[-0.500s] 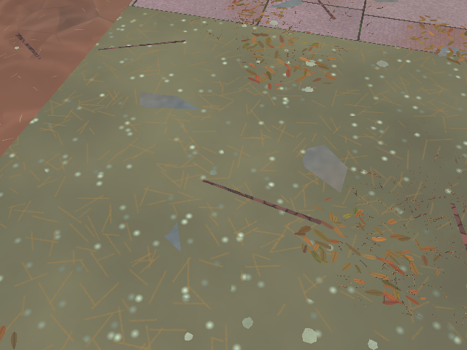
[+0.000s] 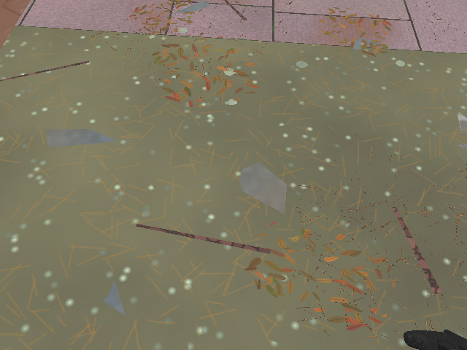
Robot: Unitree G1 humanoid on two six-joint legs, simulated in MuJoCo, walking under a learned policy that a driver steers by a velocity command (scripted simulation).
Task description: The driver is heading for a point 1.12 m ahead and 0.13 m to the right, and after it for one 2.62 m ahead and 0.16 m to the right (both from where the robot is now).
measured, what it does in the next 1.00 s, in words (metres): walks ahead, turning right: right foot, then left foot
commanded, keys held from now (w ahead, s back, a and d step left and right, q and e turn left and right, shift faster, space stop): e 0.38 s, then w+e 0.16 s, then w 0.46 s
